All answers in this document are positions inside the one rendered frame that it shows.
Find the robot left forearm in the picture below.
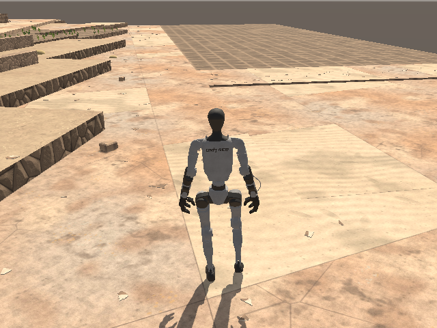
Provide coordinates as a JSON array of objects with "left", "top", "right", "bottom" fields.
[{"left": 180, "top": 167, "right": 193, "bottom": 198}]

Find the robot right upper arm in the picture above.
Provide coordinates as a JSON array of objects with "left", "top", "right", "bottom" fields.
[{"left": 231, "top": 137, "right": 250, "bottom": 176}]

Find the robot left upper arm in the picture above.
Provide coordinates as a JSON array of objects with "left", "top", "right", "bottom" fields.
[{"left": 186, "top": 138, "right": 203, "bottom": 177}]

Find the robot torso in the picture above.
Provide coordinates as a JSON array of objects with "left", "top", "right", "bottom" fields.
[{"left": 201, "top": 135, "right": 234, "bottom": 205}]

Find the robot right forearm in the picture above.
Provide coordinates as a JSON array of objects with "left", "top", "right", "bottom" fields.
[{"left": 243, "top": 165, "right": 258, "bottom": 197}]

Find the right robot hand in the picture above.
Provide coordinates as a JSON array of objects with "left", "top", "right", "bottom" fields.
[{"left": 244, "top": 195, "right": 259, "bottom": 214}]

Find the left robot hand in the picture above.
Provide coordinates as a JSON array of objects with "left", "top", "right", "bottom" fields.
[{"left": 179, "top": 196, "right": 195, "bottom": 214}]

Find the right robot shin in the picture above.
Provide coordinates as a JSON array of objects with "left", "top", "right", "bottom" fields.
[{"left": 232, "top": 217, "right": 242, "bottom": 264}]

